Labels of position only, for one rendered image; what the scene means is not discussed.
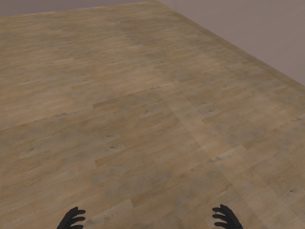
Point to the left robot hand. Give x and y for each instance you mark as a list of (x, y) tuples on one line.
[(70, 219)]

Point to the right robot hand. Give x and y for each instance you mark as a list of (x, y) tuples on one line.
[(230, 218)]

